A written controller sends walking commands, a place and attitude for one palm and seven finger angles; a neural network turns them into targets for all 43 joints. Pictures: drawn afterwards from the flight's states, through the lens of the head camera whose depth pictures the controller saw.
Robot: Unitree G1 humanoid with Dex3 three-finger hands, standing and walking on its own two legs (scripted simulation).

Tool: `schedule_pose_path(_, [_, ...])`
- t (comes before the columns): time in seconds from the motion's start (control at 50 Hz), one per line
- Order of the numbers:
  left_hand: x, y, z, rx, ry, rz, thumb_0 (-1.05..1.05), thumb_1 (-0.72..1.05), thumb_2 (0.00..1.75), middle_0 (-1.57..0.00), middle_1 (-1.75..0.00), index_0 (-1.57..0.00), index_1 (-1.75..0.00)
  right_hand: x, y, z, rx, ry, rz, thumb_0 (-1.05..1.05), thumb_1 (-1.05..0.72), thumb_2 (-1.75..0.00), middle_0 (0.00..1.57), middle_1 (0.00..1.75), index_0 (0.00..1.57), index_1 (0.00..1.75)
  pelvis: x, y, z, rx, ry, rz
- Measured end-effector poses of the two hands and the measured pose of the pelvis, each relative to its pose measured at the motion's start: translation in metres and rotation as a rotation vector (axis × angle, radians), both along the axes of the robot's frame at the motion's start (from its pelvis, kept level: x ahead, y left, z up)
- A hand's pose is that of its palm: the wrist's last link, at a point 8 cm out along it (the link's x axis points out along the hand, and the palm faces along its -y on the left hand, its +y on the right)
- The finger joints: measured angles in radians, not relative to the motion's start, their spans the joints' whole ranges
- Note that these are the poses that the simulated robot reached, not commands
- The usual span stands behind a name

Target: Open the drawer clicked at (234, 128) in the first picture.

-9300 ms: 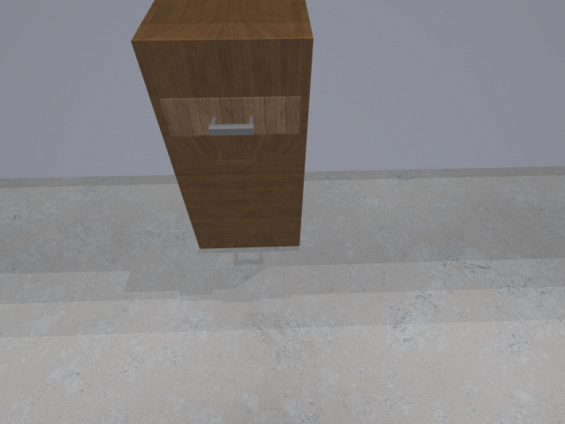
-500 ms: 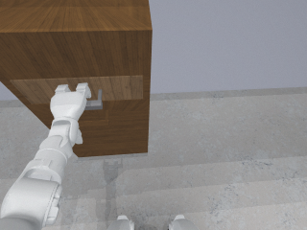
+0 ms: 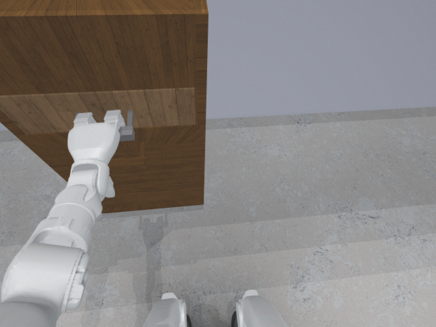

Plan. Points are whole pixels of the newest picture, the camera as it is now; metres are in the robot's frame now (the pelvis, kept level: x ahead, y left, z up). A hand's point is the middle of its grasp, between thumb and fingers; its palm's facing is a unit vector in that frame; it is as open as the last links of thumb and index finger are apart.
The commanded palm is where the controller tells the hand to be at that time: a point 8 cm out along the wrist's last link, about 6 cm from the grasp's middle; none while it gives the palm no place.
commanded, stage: lower the fingers behind the handle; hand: left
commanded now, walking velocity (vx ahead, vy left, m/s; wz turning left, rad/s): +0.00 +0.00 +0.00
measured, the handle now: (103, 126) +0.52 +0.22 -0.02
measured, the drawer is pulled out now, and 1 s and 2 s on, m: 0.00 0.00 0.02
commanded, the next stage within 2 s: close the thumb around the handle in 0.64 s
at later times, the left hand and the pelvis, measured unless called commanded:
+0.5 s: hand (104, 153) +0.47 +0.22 -0.05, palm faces -0.05 -0.03 -1.00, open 13.8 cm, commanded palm +0.45 +0.21 +0.01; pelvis -0.01 +0.00 -0.01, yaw +0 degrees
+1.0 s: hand (104, 153) +0.47 +0.22 -0.04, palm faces -0.06 -0.05 -1.00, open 11.9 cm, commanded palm +0.44 +0.21 +0.01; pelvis +0.00 +0.00 -0.01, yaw -1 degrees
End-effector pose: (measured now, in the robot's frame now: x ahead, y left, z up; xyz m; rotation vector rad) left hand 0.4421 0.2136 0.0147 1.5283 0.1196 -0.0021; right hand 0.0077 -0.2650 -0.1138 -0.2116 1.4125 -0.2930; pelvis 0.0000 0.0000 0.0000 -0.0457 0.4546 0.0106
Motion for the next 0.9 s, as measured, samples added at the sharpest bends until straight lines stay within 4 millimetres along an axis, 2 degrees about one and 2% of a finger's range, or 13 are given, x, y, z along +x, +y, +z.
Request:
schedule_pose_path(0.46, [0.005,0.005,-0.005,0.008,-0.019,0.007,-0.01,-0.49,0.3,-0.28,-1.2,-0.32,-1.2,0.006,-0.001,-0.012,-0.01,-0.031,0.019,0.0,-0.91,-0.89,0.2,0.3,0.21,0.3,-0.008,0.0,-0.013,-0.002,0.023,-0.004])
schedule_pose_path(0.78, [0.007,0.004,-0.004,0.014,-0.002,0.022,-0.01,-0.49,0.3,-0.29,-1.2,-0.32,-1.2,0.002,0.003,-0.011,-0.004,-0.021,0.016,0.0,-0.91,-0.89,0.2,0.3,0.21,0.3,-0.007,0.001,-0.011,-0.004,0.02,0.0])
schedule_pose_path(0.9, [0.007,0.005,-0.004,0.003,-0.004,0.014,-0.01,-0.39,0.35,-0.29,-1.21,-0.33,-1.21,0.0,0.003,-0.01,-0.003,-0.015,0.009,0.0,-0.91,-0.89,0.2,0.3,0.21,0.3,-0.006,0.001,-0.011,-0.004,0.019,-0.005])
